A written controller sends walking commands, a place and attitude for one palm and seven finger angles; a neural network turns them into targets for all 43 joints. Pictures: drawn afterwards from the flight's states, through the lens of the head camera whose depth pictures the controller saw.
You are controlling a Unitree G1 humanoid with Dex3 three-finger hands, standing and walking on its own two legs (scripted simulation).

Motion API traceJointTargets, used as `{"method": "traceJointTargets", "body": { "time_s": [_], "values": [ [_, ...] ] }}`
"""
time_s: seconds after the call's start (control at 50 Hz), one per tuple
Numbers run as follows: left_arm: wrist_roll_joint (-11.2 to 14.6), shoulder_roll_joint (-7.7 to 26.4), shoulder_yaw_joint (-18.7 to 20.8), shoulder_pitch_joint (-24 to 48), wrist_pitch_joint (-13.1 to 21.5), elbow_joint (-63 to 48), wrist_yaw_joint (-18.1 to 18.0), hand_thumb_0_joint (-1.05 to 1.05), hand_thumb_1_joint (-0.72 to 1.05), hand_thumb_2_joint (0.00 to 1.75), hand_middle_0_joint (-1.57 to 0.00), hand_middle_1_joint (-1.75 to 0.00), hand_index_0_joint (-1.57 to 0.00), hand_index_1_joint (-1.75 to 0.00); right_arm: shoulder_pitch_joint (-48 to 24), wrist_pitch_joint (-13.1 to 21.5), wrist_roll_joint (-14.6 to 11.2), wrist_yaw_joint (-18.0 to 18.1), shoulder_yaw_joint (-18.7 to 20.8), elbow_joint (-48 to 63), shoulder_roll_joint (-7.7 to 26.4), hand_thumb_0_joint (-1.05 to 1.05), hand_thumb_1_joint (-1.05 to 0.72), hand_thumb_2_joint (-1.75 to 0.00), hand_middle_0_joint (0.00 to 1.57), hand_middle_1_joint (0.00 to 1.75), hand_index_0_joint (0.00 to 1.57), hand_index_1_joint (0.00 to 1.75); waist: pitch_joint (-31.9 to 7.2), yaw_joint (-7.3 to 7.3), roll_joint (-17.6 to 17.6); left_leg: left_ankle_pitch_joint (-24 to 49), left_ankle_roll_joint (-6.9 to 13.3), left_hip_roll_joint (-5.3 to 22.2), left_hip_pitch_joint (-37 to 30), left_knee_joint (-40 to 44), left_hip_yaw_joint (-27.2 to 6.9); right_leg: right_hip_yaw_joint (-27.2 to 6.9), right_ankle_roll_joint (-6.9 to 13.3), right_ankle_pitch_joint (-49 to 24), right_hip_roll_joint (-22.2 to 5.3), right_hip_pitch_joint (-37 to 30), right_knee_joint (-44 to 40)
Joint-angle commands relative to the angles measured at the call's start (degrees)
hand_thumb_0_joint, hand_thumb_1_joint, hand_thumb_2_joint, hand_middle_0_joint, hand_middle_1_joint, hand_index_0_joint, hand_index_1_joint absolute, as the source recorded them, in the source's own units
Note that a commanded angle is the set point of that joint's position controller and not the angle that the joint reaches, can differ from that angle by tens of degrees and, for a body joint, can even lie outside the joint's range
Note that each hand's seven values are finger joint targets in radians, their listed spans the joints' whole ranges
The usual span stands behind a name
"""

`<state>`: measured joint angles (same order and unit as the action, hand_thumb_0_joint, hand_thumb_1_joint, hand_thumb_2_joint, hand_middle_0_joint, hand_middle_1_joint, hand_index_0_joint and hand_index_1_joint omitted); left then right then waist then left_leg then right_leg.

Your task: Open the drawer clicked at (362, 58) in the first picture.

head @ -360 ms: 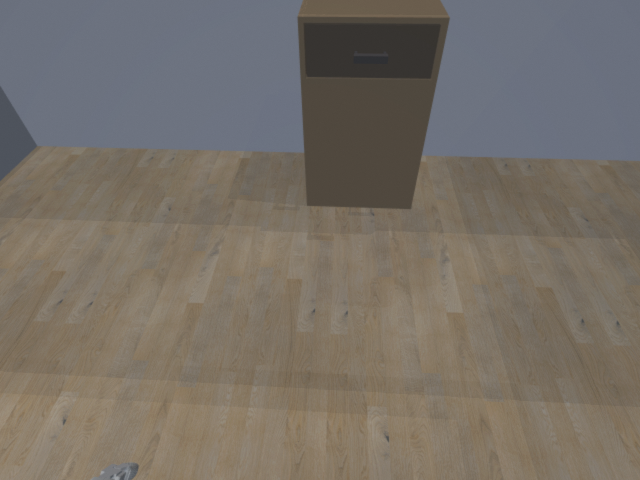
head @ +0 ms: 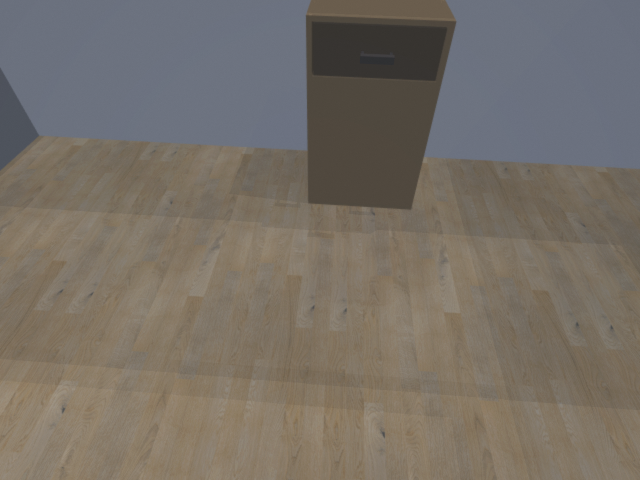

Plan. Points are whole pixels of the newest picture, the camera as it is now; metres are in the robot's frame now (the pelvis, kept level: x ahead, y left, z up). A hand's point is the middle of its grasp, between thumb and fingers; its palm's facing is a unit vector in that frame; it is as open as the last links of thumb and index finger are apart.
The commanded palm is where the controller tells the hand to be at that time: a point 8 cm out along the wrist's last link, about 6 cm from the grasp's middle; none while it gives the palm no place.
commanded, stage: stand and wait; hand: left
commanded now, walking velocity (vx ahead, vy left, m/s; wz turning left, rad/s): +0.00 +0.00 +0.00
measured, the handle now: (376, 56) +1.46 -0.11 -0.05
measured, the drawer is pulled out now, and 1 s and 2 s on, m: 0.00 0.00 0.00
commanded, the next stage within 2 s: look at it before walking up in 0.46 s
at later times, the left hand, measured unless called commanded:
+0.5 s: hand out of the picture +0.05 +0.26 -0.15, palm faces -0.01 -0.94 -0.34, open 7.4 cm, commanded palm none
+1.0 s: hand out of the picture +0.07 +0.26 -0.15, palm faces -0.02 -0.94 -0.33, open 7.4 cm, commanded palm none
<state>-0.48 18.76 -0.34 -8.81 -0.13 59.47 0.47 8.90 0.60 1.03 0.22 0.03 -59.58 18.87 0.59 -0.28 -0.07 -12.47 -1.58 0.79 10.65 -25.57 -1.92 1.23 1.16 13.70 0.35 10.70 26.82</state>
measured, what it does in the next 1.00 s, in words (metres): stands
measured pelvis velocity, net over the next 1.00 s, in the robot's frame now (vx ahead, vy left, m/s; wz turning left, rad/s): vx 0.00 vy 0.01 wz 0.00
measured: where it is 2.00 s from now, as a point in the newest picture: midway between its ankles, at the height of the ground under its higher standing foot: outside the picture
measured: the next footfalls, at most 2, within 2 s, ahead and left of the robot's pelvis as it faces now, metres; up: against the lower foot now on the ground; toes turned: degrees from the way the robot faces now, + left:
none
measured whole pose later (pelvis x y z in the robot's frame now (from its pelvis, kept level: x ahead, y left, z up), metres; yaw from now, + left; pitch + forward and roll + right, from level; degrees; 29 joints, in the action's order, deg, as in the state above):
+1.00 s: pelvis +0.00 +0.01 +0.00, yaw +0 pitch -2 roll +0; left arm -0.6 19.5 -0.3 -8.5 0.2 62.7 0.3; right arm 7.9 0.8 0.5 0.0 0.0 -63.8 19.4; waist 1.4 -0.3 0.0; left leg -10.5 -0.7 0.1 9.0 -21.8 -1.5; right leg 0.7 0.1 11.4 -0.4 8.9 22.7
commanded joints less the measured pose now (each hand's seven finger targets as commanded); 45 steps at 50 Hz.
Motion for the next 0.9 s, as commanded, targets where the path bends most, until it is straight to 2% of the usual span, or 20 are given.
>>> {"method": "traceJointTargets", "body": {
  "time_s": [0.0,0.12,0.42,0.64,0.7,0.88],
  "values": [
    [-0.1,12.4,2.6,3.3,1.4,-3.5,-0.8,0.0,0.9,0.9,-0.2,-0.3,-0.2,-0.3,-3.3,1.6,-0.1,0.7,2.5,3.5,11.7,0.0,-0.9,-0.9,0.2,0.3,0.2,0.3,-2.0,0.16,0.1,5.4,3.3,5.2,0.1,4.7,-4.3,-7.3,1.2,-1.3,-7.0,0.3,-7.5],
    [-0.1,12.5,2.5,2.9,1.4,-2.1,-0.9,0.0,0.9,0.9,-0.2,-0.3,-0.2,-0.3,-3.1,1.5,-0.3,0.7,2.4,2.0,12.2,0.0,-0.9,-0.9,0.2,0.3,0.2,0.3,-1.8,0.13,0.2,5.3,3.3,5.5,0.0,5.7,-4.9,-7.0,1.1,-1.6,-6.9,-0.2,-7.8],
    [-0.3,12.8,2.4,2.1,1.2,-0.5,-0.8,0.0,0.9,0.9,-0.2,-0.3,-0.2,-0.3,-3.0,1.4,-0.4,0.4,2.4,0.4,12.6,0.0,-0.9,-0.9,0.2,0.3,0.2,0.3,0.6,-0.01,0.7,-0.1,3.4,5.3,1.4,8.1,-5.7,-7.4,0.7,3.1,-6.9,1.0,-9.3],
    [-0.3,12.8,2.4,2.3,1.5,-0.6,-0.9,0.0,0.9,0.9,-0.2,-0.3,-0.2,-0.3,-3.2,1.4,-0.5,0.4,2.3,0.0,12.3,0.0,-0.9,-0.9,0.2,0.3,0.2,0.3,-0.4,0.16,0.8,3.7,3.2,5.4,0.1,7.4,-5.2,-7.4,0.7,-0.2,-7.3,0.1,-9.6],
    [-0.2,12.7,2.2,2.1,1.5,-0.5,-0.9,0.0,0.9,0.9,-0.2,-0.3,-0.2,-0.3,-3.4,1.5,-0.5,0.4,2.3,-0.1,12.4,0.0,-0.9,-0.9,0.2,0.3,0.2,0.3,-1.1,0.13,-0.1,5.3,3.2,5.5,-0.8,7.2,-5.0,-7.2,0.7,-2.2,-7.4,-0.3,-9.4],
    [-0.3,12.7,2.2,2.3,1.4,-0.5,-0.9,0.0,0.9,0.9,-0.2,-0.3,-0.2,-0.3,-3.7,1.5,-0.5,0.4,2.2,-0.2,12.6,0.0,-0.9,-0.9,0.2,0.3,0.2,0.3,-1.2,0.05,0.0,5.6,3.2,5.7,-0.9,7.8,-5.2,-7.0,0.6,-3.1,-7.2,-1.2,-9.3]
  ]
}}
